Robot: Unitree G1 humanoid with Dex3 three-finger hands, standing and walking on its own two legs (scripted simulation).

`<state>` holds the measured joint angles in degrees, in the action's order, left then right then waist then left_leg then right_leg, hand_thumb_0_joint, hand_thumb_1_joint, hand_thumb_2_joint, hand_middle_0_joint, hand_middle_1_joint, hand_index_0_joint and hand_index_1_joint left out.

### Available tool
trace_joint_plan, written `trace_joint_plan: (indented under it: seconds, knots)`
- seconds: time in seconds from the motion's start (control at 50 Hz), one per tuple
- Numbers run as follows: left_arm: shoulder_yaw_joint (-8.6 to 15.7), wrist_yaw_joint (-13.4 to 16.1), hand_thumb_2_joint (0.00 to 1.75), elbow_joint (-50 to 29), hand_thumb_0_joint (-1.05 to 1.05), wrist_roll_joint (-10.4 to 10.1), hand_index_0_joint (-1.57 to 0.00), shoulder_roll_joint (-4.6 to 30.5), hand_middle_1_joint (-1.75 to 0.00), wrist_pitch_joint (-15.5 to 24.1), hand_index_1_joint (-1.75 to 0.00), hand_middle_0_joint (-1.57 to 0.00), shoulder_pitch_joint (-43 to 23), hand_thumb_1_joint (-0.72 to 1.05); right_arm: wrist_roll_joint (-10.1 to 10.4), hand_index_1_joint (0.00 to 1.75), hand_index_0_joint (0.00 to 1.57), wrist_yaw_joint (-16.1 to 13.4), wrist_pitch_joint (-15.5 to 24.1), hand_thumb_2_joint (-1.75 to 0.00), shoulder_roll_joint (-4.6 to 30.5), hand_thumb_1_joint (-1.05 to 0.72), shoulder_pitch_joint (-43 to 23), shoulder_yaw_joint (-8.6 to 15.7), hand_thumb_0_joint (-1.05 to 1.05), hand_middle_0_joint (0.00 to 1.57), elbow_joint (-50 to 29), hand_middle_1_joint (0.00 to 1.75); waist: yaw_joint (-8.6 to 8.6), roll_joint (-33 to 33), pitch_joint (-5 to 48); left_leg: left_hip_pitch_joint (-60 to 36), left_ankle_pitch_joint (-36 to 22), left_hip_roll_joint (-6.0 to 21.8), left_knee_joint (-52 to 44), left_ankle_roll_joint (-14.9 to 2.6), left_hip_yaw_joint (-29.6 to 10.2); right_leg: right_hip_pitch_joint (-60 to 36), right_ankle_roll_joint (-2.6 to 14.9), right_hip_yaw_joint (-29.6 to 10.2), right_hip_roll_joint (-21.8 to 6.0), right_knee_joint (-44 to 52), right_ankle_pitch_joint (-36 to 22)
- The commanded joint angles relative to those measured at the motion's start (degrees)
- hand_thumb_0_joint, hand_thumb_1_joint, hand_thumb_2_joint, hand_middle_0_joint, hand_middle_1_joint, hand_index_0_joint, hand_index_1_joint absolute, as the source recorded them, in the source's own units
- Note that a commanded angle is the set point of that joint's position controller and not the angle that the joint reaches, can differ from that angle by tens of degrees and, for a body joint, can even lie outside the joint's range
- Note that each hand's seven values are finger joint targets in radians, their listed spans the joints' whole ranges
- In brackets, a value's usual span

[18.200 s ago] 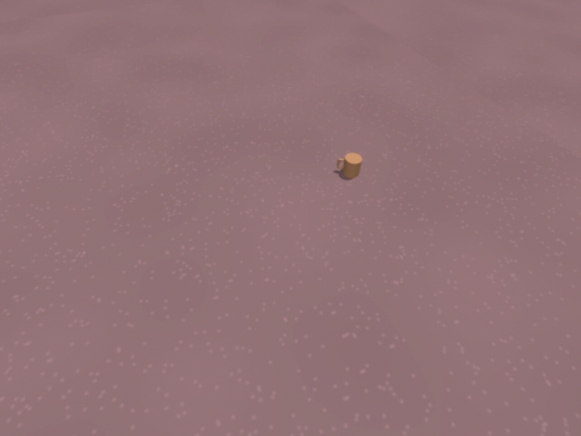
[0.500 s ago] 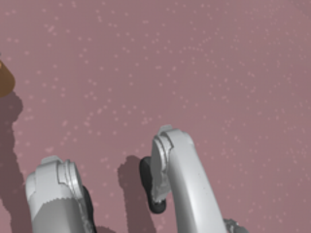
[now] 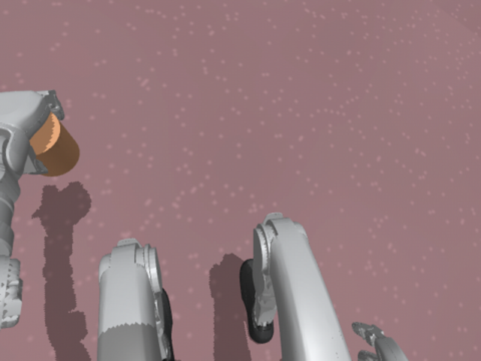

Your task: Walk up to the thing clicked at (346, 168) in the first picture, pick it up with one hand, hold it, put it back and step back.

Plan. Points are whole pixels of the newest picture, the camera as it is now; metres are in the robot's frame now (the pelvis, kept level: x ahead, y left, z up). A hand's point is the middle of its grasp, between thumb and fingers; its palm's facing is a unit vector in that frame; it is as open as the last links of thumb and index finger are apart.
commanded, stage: lift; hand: left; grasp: from above
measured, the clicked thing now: (31, 145) +0.50 +0.28 -0.15
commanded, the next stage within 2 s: hold in 1.18 s
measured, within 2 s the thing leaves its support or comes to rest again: neither
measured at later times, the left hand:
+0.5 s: hand out of the picture +0.40 +0.25 +0.08, palm faces -0.46 -0.09 -0.88, open 11.2 cm
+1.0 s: hand out of the picture +0.39 +0.23 +0.20, palm faces -0.47 -0.10 -0.88, open 11.2 cm
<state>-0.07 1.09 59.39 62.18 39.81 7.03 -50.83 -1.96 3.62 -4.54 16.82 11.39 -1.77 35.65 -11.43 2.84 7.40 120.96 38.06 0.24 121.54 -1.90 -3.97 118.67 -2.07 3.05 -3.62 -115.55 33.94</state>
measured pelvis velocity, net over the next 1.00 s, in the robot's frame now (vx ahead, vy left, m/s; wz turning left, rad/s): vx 0.06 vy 0.00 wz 0.04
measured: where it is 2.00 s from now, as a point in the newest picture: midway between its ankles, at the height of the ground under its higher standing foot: (210, 331)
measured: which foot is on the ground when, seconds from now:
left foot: down 0.00-1.00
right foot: down 0.00-1.00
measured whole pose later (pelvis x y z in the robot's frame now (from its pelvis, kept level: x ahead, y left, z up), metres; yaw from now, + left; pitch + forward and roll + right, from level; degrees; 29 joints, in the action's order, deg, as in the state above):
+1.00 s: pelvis +0.06 +0.00 +0.29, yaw +3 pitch +14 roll -2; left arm -9.9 8.8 53.4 57.3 22.3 -0.2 -24.0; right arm 1.9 -3.1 0.2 14.1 15.0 1.7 43.0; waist -4.7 1.6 6.0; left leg 46.3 25.9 2.1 57.9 -0.5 0.7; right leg 46.7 -1.4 1.4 -1.4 -54.4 21.9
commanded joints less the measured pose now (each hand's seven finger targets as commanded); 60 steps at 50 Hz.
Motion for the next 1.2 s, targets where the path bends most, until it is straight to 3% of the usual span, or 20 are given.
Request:
trace_joint_plan:
  seconds: [0.0, 0.08, 0.14, 0.16, 0.2, 0.26, 0.32, 0.36, 0.38, 0.48, 0.6, 0.7, 0.74, 0.78, 0.82, 0.98, 1.02, 1.06, 1.1, 1.18]
  knots:
    - [3.7, 2.5, 1.07, -16.9, 0.00, -2.0, -0.89, 15.6, -1.12, -0.2, -1.07, -0.83, -21.4, 0.56, 0.8, 0.30, 0.20, -1.5, 0.3, -0.91, 12.2, -0.91, 11.4, 5.4, 0.00, 0.20, -1.7, 0.30, 0.17, 15.1, 44.8, -37.4, -10.8, -0.9, -20.6, 0.03, 0.1, -26.0, 4.21, 1.9, 3.3, 14.0, -9.8]
    - [2.5, 2.3, 1.07, -17.8, 0.00, -3.2, -0.88, 12.3, -1.11, -0.8, -1.06, -0.83, -15.6, 0.55, 1.3, 0.30, 0.20, -2.0, 0.3, -0.91, 11.1, -0.91, 10.3, 5.5, 0.00, 0.20, -1.5, 0.30, 0.97, 11.7, 43.9, -41.3, -14.9, -0.7, -23.4, -0.09, 0.1, -30.1, 3.86, 1.8, 3.4, 17.8, -12.5]
    - [3.4, 2.9, 1.04, -19.9, 0.00, -3.6, -0.87, 13.3, -1.08, -1.4, -1.03, -0.82, -14.5, 0.53, 1.7, 0.30, 0.20, -2.6, 0.4, -0.90, 10.6, -0.91, 9.3, 5.7, 0.00, 0.20, -1.4, 0.30, 2.18, 11.8, 44.0, -44.9, -14.7, -0.7, -26.9, -0.01, 0.1, -33.9, 3.79, 1.3, 3.4, 20.9, -12.4]
    - [2.0, 2.8, 1.05, -19.4, 0.00, -4.0, -0.87, 10.6, -1.07, -1.7, -1.03, -0.83, -13.2, 0.54, 1.8, 0.30, 0.20, -2.8, 0.4, -0.90, 10.0, -0.90, 8.7, 5.7, 0.00, 0.20, -1.5, 0.30, 1.95, 11.3, 42.4, -46.1, -13.2, -0.4, -29.0, 0.17, -0.3, -34.5, 3.74, 1.4, 3.6, 22.0, -11.3]
    - [2.4, 3.2, 1.07, -19.8, 0.00, -3.9, -0.86, 10.7, -1.08, -2.2, -1.04, -0.82, -10.9, 0.53, 2.2, 0.30, 0.20, -3.4, 0.5, -0.90, 9.7, -0.90, 7.8, 5.9, 0.00, 0.20, -1.2, 0.30, 2.67, 10.4, 40.9, -48.7, -11.6, -0.1, -32.1, 0.34, -1.0, -36.4, 3.62, 1.3, 3.7, 24.5, -10.3]
    - [0.5, 3.5, 1.08, -21.3, 0.00, -4.4, -0.86, 7.2, -1.08, -2.9, -1.04, -0.82, -8.3, 0.52, 2.6, 0.30, 0.20, -3.9, 1.0, -0.90, 8.7, -0.90, 7.2, 5.8, 0.00, 0.20, -1.1, 0.30, 2.68, 9.9, 38.5, -51.8, -11.0, 0.2, -36.6, 0.54, -1.2, -40.0, 3.58, 1.4, 4.0, 28.1, -10.0]
    - [1.6, 4.1, 1.06, -23.0, 0.00, -4.7, -0.85, 8.4, -1.08, -3.5, -1.04, -0.81, -4.1, 0.51, 3.2, 0.30, 0.20, -4.7, 1.6, -0.90, 8.2, -0.90, 6.5, 5.8, 0.00, 0.20, -1.0, 0.30, 4.21, 8.0, 37.7, -54.5, -10.4, 0.1, -40.3, 0.54, -0.3, -46.4, 3.51, 0.5, 4.1, 33.0, -9.7]
    - [-0.7, 4.2, 1.08, -23.5, 0.00, -5.3, -0.86, 4.4, -1.08, -3.8, -1.04, -0.82, -2.2, 0.50, 3.4, 0.30, 0.20, -5.1, 2.2, -0.90, 7.4, -0.90, 6.5, 5.6, 0.00, 0.20, -0.7, 0.30, 3.57, 7.7, 35.5, -57.1, -11.9, 0.3, -42.2, 0.62, 0.1, -48.3, 3.55, 0.2, 4.3, 35.5, -10.6]
    - [0.4, 4.5, 1.07, -24.4, 0.00, -5.0, -0.86, 6.0, -1.08, -4.0, -1.04, -0.82, -2.2, 0.51, 3.5, 0.30, 0.20, -5.5, 2.5, -0.90, 7.5, -0.90, 6.5, 5.6, 0.00, 0.20, -0.5, 0.30, 4.24, 7.5, 35.8, -59.1, -12.4, 0.3, -43.7, 0.69, -0.2, -50.2, 3.58, 0.1, 4.3, 36.7, -11.0]
    - [-1.3, 6.5, 1.10, -23.5, 0.00, -6.1, -0.85, 2.9, -1.09, -4.9, -1.07, -0.82, 1.1, 0.48, 4.2, 0.30, 0.20, -6.9, 4.1, -0.90, 6.1, -0.91, 5.5, 5.6, 0.00, 0.20, 0.5, 0.30, 4.26, 4.3, 28.6, -62.7, -8.3, 0.2, -50.9, 0.44, 0.8, -58.2, 3.16, -1.2, 4.5, 46.0, -8.2]
    - [-3.7, 8.7, 1.07, -19.8, 0.00, -5.4, -0.84, -0.7, -1.05, -5.6, -1.03, -0.82, 2.9, 0.48, 4.5, 0.30, 0.20, -7.7, 6.0, -0.90, 5.9, -0.90, 4.6, 5.5, 0.00, 0.20, 1.8, 0.30, 4.75, 3.8, 22.2, -69.9, -6.3, 0.7, -60.1, 0.94, -0.7, -63.4, 2.98, -1.5, 5.0, 53.3, -7.2]
    - [-5.5, 9.4, 1.07, -17.4, 0.00, -5.1, -0.84, -3.8, -1.05, -5.9, -1.03, -0.82, 5.0, 0.46, 4.4, 0.30, 0.20, -7.8, 6.9, -0.91, 5.8, -0.91, 5.2, 5.7, 0.00, 0.20, 2.6, 0.30, 5.69, 4.2, 20.8, -76.9, -10.7, 0.5, -65.6, 1.30, 0.2, -69.5, 3.02, -1.5, 5.1, 58.8, -10.8]
    - [-4.5, 10.0, 1.09, -16.7, 0.00, -5.0, -0.84, -2.3, -1.05, -6.2, -1.04, -0.82, 5.7, 0.46, 4.3, 0.30, 0.20, -7.9, 6.9, -0.91, 6.1, -0.91, 5.4, 6.0, 0.00, 0.20, 2.9, 0.30, 6.27, 2.7, 20.2, -78.5, -13.7, 0.2, -67.0, 1.19, 1.3, -72.7, 3.00, -1.7, 5.1, 61.5, -12.7]
    - [-6.4, 10.2, 1.10, -15.6, 0.00, -5.2, -0.84, -5.5, -1.05, -6.6, -1.04, -0.83, 6.0, 0.46, 4.2, 0.30, 0.20, -7.8, 6.9, -0.91, 5.6, -0.91, 6.6, 5.8, 0.00, 0.20, 3.4, 0.30, 5.22, 1.9, 19.0, -80.3, -18.0, 0.0, -67.8, 1.17, 2.2, -75.1, 3.06, -1.8, 5.2, 63.5, -16.2]
    - [-5.3, 10.6, 1.09, -15.0, 0.00, -5.0, -0.84, -3.8, -1.07, -7.0, -1.05, -0.82, 7.1, 0.46, 4.1, 0.30, 0.20, -7.7, 6.8, -0.91, 5.9, -0.91, 6.6, 6.1, 0.00, 0.20, 3.4, 0.30, 6.13, 1.7, 18.5, -82.0, -20.0, -0.2, -69.4, 1.24, 2.5, -77.4, 3.05, -1.9, 5.1, 65.1, -17.5]
    - [-6.0, 11.1, 1.10, -16.1, 0.00, -4.4, -0.85, -5.2, -1.07, -7.8, -1.05, -0.83, 9.1, 0.48, 4.1, 0.30, 0.20, -7.1, 6.0, -0.90, 5.9, -0.90, 6.0, 6.5, 0.00, 0.20, 2.5, 0.30, 7.40, 1.6, 17.2, -90.6, -25.4, -0.3, -75.5, 1.69, 3.0, -84.1, 3.18, -1.8, 5.1, 70.9, -21.3]
    - [-5.9, 10.9, 1.07, -19.3, 0.00, -5.3, -0.84, -5.2, -1.07, -7.9, -1.04, -0.81, 7.4, 0.48, 4.1, 0.30, 0.20, -7.1, 5.9, -0.90, 5.8, -0.90, 5.7, 6.7, 0.00, 0.20, 2.3, 0.30, 7.99, 2.3, 18.7, -93.3, -27.4, -0.2, -76.9, 1.88, 3.0, -86.6, 3.11, -1.9, 5.2, 72.2, -23.1]
    - [-6.4, 10.7, 1.11, -19.1, 0.00, -5.5, -0.84, -6.0, -1.07, -8.2, -1.05, -0.82, 8.0, 0.47, 4.3, 0.30, 0.20, -7.1, 5.7, -0.90, 5.7, -0.90, 6.0, 6.6, 0.00, 0.20, 2.5, 0.30, 7.12, 0.6, 17.3, -93.0, -29.0, -0.5, -77.4, 1.53, 3.4, -88.4, 2.87, -2.4, 5.0, 73.7, -25.3]
    - [-6.0, 10.4, 1.09, -17.8, 0.00, -5.5, -0.85, -5.5, -1.08, -8.4, -1.05, -0.82, 10.7, 0.49, 4.2, 0.30, 0.20, -7.1, 5.4, -0.90, 5.8, -0.90, 5.8, 7.0, 0.00, 0.20, 2.6, 0.30, 8.05, 0.1, 16.9, -94.1, -30.9, -0.6, -78.3, 1.56, 3.7, -90.3, 2.85, -2.4, 5.0, 74.7, -26.8]
    - [-7.1, 9.6, 1.14, -18.6, 0.00, -5.4, -0.88, -7.3, -1.10, -8.5, -1.08, -0.85, 11.6, 0.52, 4.4, 0.30, 0.20, -6.9, 5.0, -0.90, 5.9, -0.90, 5.8, 7.3, 0.00, 0.20, 2.5, 0.30, 7.61, -0.2, 16.1, -97.5, -34.0, -0.5, -80.3, 1.70, 4.1, -91.8, 2.90, -2.3, 5.1, 76.5, -29.3]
